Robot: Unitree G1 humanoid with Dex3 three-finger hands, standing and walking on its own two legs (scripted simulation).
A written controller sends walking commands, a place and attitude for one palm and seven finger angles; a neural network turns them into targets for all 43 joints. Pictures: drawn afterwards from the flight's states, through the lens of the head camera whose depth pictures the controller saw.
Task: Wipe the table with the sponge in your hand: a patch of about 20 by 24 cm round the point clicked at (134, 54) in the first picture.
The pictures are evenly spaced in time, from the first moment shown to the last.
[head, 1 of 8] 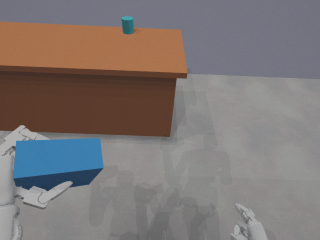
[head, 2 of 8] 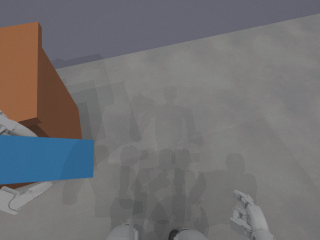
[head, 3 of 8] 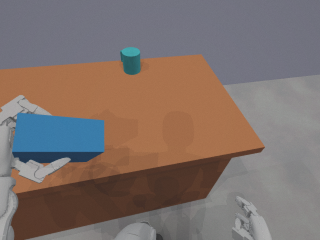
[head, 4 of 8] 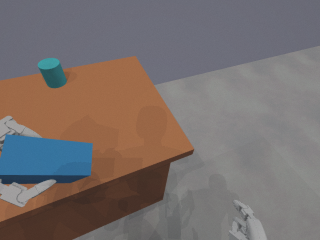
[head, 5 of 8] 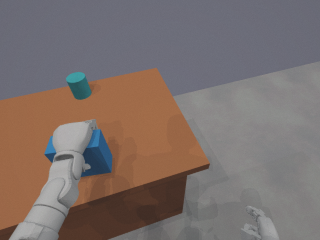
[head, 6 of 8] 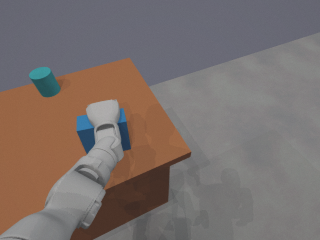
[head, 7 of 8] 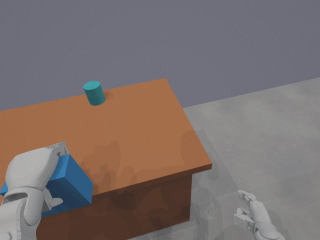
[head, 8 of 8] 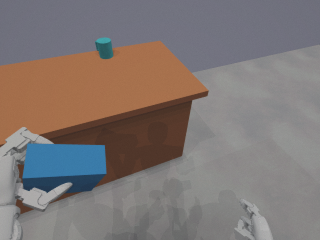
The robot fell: no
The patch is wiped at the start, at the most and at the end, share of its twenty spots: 0.00 1.00 1.00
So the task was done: yes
